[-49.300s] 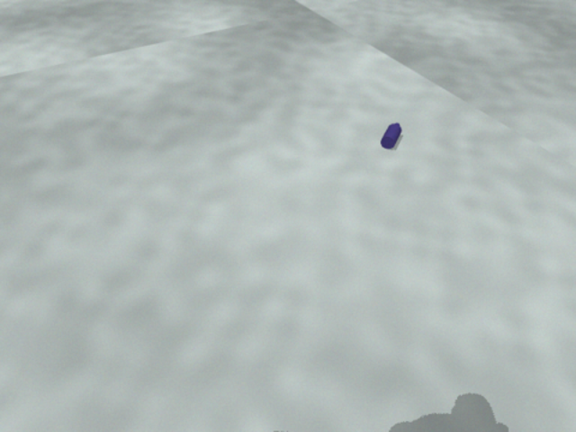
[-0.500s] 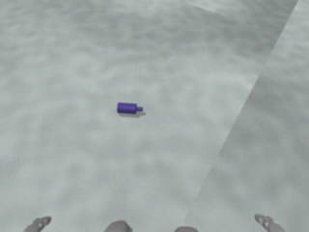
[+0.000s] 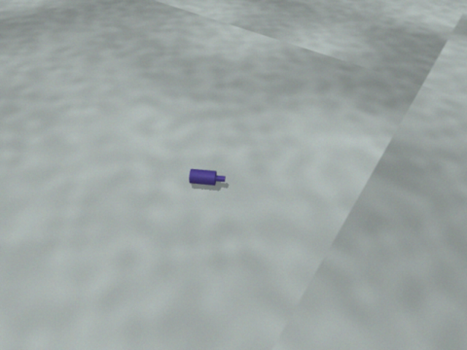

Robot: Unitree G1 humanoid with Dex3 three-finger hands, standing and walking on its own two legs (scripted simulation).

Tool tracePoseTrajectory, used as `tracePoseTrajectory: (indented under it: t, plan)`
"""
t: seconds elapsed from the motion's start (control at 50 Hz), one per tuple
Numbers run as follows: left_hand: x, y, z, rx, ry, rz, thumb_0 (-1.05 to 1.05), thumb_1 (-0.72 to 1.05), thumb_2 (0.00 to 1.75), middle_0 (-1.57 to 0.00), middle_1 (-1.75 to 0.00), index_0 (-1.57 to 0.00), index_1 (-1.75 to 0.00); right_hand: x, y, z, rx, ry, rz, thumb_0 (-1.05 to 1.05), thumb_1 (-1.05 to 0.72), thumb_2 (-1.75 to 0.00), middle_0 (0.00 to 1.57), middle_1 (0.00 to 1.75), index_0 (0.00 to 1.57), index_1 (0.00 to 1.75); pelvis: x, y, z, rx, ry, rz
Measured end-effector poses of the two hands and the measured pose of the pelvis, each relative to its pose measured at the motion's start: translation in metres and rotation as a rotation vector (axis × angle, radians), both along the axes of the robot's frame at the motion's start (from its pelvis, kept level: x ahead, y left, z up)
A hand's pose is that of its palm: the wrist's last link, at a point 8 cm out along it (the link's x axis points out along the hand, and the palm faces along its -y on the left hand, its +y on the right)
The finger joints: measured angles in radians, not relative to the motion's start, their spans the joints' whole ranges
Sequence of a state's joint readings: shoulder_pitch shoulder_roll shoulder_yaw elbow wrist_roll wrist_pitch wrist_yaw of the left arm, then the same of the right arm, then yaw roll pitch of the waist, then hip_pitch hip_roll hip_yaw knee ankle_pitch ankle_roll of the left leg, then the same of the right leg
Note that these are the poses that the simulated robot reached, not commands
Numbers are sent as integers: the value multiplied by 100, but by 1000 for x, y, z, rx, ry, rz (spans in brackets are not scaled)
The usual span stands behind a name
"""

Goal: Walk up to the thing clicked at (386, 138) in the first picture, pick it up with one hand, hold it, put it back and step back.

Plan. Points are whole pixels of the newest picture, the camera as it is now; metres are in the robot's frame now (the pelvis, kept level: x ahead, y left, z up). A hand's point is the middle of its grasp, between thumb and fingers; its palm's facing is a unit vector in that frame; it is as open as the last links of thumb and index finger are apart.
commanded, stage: step back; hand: left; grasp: from above
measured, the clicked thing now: (207, 177) +1.11 +0.13 -0.72
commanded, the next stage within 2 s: stand in 0.74 s
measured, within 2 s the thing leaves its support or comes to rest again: neither
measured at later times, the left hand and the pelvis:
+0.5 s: hand out of the picture +0.10 +0.28 -0.16, palm faces +0.03 -0.94 -0.35, open 7.3 cm; pelvis +0.04 +0.02 +0.00, yaw +1 degrees
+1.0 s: hand out of the picture +0.14 +0.26 -0.14, palm faces -0.04 -0.94 -0.33, open 7.3 cm; pelvis +0.05 +0.01 +0.02, yaw +0 degrees
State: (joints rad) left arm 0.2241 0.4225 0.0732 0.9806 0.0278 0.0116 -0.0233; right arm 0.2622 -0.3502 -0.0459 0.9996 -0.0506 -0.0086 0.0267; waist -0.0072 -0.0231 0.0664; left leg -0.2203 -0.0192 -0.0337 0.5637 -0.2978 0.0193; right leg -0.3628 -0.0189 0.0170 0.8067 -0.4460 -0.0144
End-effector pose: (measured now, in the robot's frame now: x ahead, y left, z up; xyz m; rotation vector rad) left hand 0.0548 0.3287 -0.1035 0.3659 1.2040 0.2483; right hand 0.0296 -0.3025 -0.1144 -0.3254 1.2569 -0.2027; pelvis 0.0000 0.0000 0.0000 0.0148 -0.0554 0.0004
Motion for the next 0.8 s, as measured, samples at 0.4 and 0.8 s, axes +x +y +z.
tracePoseTrajectory:
  t: [0.4,0.8]
  plan:
    - [18,-11,-13,-45,-17,41,1,90,90,-21,-30,-21,-30,76,-1,0,-40,-50,61,1,-91,-89,20,30,20,30,29,10,-5,-7,-9,28]
    - [72,-14,-2,-62,-11,-1,0,91,90,-20,-30,-21,-30,148,35,12,45,-163,59,1,-90,-89,20,30,21,30,51,13,11,-19,10,-5]
